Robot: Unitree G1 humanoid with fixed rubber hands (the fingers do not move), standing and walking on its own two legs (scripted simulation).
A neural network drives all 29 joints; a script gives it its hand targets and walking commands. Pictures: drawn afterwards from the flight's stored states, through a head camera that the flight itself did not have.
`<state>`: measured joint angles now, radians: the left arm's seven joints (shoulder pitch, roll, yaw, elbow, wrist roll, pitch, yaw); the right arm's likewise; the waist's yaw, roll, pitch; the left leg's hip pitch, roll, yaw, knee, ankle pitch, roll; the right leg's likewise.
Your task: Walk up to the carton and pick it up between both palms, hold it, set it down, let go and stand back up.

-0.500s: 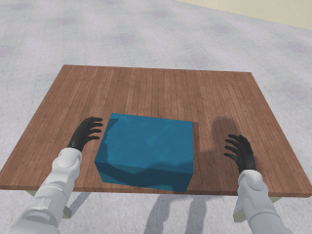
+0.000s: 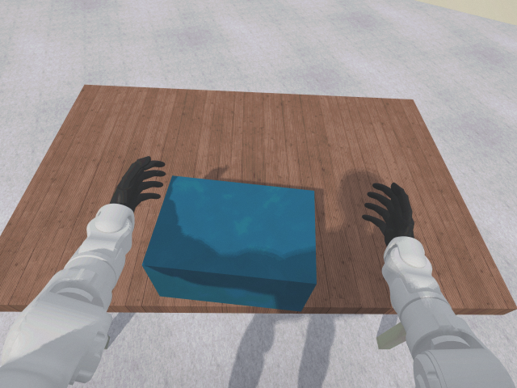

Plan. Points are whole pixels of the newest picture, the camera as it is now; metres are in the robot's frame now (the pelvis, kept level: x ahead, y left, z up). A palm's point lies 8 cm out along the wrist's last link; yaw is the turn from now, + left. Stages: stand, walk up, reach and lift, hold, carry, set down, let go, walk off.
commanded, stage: reach and lift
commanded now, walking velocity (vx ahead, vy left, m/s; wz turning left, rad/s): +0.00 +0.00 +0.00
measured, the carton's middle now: (236, 243) +0.42 +0.02 -0.09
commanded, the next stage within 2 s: none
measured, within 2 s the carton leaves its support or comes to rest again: neither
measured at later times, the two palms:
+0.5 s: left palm (133, 217) +0.44 +0.21 -0.02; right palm (383, 249) +0.37 -0.25 -0.04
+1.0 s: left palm (136, 233) +0.43 +0.21 -0.06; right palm (373, 257) +0.37 -0.24 -0.07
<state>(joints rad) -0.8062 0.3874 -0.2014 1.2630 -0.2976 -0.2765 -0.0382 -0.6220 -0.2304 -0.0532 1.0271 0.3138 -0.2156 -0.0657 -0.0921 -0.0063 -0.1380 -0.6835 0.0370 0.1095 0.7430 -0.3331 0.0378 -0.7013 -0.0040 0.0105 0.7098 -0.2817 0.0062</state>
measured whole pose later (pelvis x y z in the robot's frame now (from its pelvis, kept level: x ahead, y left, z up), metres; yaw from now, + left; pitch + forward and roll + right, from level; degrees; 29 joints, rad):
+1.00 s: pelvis -0.01 -0.01 -0.04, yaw +1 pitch +35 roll +0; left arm -0.86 0.41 -0.17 1.39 -0.31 -0.52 -0.06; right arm -0.68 -0.23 0.01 1.15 0.35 -0.47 -0.06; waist -0.09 0.01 -0.27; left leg -1.18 0.04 0.11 0.90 -0.33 0.04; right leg -1.20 -0.01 0.01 0.88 -0.29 0.01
